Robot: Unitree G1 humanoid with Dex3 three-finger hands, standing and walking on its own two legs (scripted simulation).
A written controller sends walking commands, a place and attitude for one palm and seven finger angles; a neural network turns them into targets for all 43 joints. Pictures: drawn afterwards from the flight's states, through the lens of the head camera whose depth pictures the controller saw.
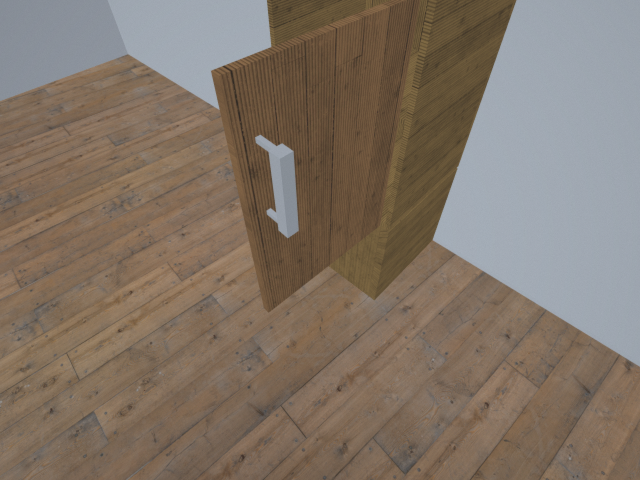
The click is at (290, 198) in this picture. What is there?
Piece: cupboard door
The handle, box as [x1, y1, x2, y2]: [255, 135, 298, 237]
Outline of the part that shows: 255,137 256,142 269,152 276,207 275,212 270,208 266,211 267,214 278,223 278,229 288,237 298,230 293,151 282,143 276,146 261,135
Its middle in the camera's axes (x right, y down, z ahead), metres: -0.07 -0.08 +0.63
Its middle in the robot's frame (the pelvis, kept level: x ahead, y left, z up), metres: +0.53 +0.10 +0.04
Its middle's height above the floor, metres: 0.82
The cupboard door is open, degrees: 86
